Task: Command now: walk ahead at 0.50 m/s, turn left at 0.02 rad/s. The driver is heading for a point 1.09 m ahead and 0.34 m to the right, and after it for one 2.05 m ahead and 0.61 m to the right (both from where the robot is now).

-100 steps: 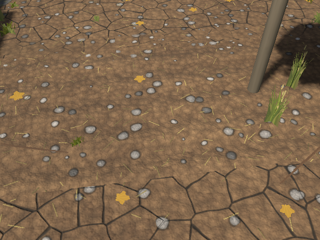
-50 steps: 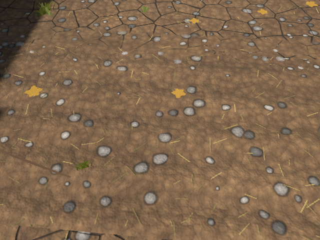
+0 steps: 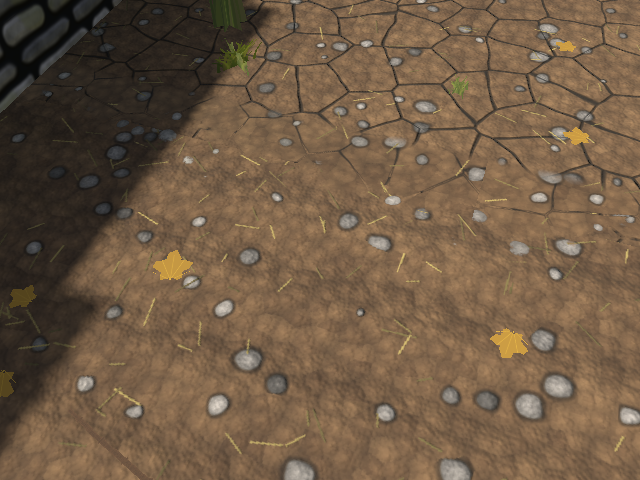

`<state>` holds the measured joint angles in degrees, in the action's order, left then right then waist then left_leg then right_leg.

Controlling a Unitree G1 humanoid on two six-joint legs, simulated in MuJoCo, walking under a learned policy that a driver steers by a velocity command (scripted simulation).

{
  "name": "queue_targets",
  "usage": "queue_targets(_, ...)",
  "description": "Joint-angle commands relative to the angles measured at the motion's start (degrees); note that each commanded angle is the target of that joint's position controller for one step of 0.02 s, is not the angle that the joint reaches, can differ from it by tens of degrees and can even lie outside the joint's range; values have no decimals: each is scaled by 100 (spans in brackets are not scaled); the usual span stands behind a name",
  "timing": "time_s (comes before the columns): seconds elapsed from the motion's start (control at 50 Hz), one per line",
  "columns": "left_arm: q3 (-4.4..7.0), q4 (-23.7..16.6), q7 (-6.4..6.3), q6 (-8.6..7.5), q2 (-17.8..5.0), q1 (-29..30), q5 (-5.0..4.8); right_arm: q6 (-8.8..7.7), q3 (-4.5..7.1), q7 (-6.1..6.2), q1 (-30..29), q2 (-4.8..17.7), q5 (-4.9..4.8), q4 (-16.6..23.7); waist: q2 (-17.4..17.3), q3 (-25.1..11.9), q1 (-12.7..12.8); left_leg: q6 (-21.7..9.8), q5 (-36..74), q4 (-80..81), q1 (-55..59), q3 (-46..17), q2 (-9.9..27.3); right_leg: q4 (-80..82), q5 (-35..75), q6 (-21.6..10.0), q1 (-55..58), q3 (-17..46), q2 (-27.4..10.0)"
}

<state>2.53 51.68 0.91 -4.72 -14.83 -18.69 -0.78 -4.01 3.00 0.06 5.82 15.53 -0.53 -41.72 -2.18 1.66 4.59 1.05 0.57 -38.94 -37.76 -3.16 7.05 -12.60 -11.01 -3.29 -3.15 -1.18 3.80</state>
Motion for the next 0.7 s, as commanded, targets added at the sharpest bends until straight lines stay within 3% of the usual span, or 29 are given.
queue_targets(0.02, 227, -198, -31, -24, -1039, -137, -47, -106, 20, -80, -655, 266, -56, 491, 548, 126, 94, 10, 440, 588, 407, 250, -224, 400, 1056, -834, -208, 689, -1463)
queue_targets(0.06, 236, -119, -41, 52, -1057, -251, -58, -135, 27, -150, -859, 328, -75, 589, 586, 204, 106, -106, 133, 853, 306, 221, -283, 194, 1148, -787, 205, 793, -1657)
queue_targets(0.1, 265, -85, -68, 112, -1133, -255, -70, -179, 72, -195, -761, 467, -51, 620, 650, 172, -59, -241, -289, 1065, 613, 169, -352, -119, 1460, -693, 394, 1007, -1814)
queue_targets(0.12, 279, -90, -82, 139, -1187, -159, -78, -202, 120, -191, -463, 571, -41, 553, 704, 37, -278, -316, -447, 1187, 1081, 240, -458, -439, 1950, -622, 381, 1017, -1785)
queue_targets(0.14, 258, -117, -89, 158, -1150, -55, -73, -216, 229, -160, 212, 770, -17, 357, 638, -348, -656, -451, -447, 1366, 2053, 350, -588, -1179, 2640, -492, 215, 861, -1539)
queue_targets(0.16, 160, -214, -85, 146, -905, -8, 5, -217, 355, -102, 1194, 1102, 61, 144, 429, -1125, -1069, -712, -208, 1076, 3642, -20, -127, -2484, 2277, -296, -536, 641, -1218)
queue_targets(0.18, -15, -389, -73, 61, -319, -449, 79, -174, 490, -46, 1885, 1684, 175, 70, -834, -2034, -1071, -1355, -351, 1094, 5846, -2016, 1342, -4663, -40, 130, -2600, 159, -388)
queue_targets(0.2, -16, -330, -60, -31, -412, -629, -71, -128, 423, -69, 2056, 1390, 126, 3, -1461, -2514, -1093, -1780, -1309, 1890, 6100, -3647, 1847, -5702, -2281, 209, -3556, 703, -165)
queue_targets(0.22, 140, -370, -58, -45, -960, -237, -213, -126, 302, -67, 1695, 1005, 86, 41, -807, -1588, -1103, -1523, -1794, 2051, 5384, -2981, 1637, -6152, -1990, 182, -4011, 885, -501)
queue_targets(0.26, 176, -476, -85, 13, -896, 274, -167, -149, 161, -77, 935, 591, 77, 86, -351, -582, -797, -1211, -1491, 2458, 3894, -1626, 1146, -5791, -1081, 183, -3837, 676, -943)
queue_targets(0.3, 216, -422, -98, 173, -721, 106, -121, -232, 128, -93, 548, 437, 125, 57, -525, -258, -500, -1076, -969, 2867, 3084, -820, 847, -5422, -555, 234, -3291, 710, -1145)
queue_targets(0.36, 214, -518, -104, 315, -501, 193, -96, -326, 189, -61, 505, 550, 163, -71, -304, -100, -375, -1142, -124, 3116, 2873, -109, 813, -5180, -35, 324, -3404, 740, -1160)
queue_targets(0.44, 201, -735, -18, 297, -412, 673, -53, -288, 237, 39, 652, 696, 167, -236, -143, 50, -471, -1082, 284, 3192, 3138, 641, 711, -4002, 1024, 381, -3646, 682, -1114)
queue_targets(0.54, 106, -1148, 159, 271, -278, 1626, -27, -157, 317, 106, 1038, 936, 67, -436, 31, 368, -837, -1013, 407, 3150, 3695, 1153, 871, -2806, 1350, 239, -3674, 197, -1033)
queue_targets(0.6, 115, -1400, 245, 284, -342, 1903, -33, -27, 374, 104, 1169, 1053, -28, -538, -25, 414, -851, -922, 1094, 2767, 4293, 1319, 1034, -2490, 755, 48, -3731, -43, -920)
queue_targets(0.64, 193, -1478, 269, 313, -494, 1718, -35, 48, 420, 125, 1055, 1213, -76, -515, -211, 149, -633, -800, 2872, 2111, 4459, 1490, 1032, -2435, 174, -162, -3147, -372, -601)
queue_targets(0.66, 274, -1436, 263, 335, -630, 1359, -45, 93, 441, 140, 994, 1289, -102, -494, -318, -109, -399, -732, 3776, 1506, 4460, 1558, 998, -2441, -109, -292, -2614, -538, -374)
queue_targets(0.68, 415, -1272, 236, 348, -854, 633, -66, 139, 441, 147, 892, 1316, -131, -469, -274, -492, 32, -603, 4118, 495, 4232, 1686, 842, -2150, 2, -473, -1635, -644, -115)
queue_targets(0.7, 626, -1010, 143, 380, -1250, -343, -71, 126, 387, 161, 896, 1209, -104, -426, -26, -990, 491, -359, 3216, -956, 3259, 1751, 596, -1820, 335, -721, 19, -288, -85)
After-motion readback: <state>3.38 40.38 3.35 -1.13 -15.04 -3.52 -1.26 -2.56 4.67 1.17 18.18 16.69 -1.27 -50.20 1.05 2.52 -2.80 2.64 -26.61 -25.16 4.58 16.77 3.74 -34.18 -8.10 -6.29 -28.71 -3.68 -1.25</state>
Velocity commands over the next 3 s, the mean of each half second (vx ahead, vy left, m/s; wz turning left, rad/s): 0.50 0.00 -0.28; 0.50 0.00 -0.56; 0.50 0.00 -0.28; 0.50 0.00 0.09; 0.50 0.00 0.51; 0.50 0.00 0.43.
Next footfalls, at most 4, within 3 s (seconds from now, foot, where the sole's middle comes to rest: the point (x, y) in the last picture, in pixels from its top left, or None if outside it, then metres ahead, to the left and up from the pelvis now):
0.16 left None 0.27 0.16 -0.78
0.70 right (427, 474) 0.50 -0.13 -0.78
1.18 left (399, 326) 0.84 -0.07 -0.78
1.70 right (547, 311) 0.91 -0.43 -0.78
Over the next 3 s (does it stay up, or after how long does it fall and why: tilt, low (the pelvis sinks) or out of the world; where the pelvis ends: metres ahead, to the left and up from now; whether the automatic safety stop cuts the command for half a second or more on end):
stays up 1.47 -0.54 0.00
